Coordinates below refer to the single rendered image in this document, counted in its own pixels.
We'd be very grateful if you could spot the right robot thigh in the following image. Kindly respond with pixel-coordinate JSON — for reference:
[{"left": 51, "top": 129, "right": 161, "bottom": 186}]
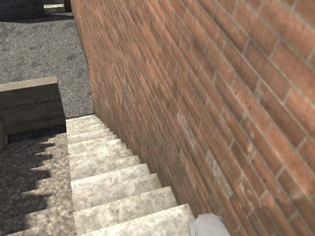
[{"left": 187, "top": 213, "right": 231, "bottom": 236}]

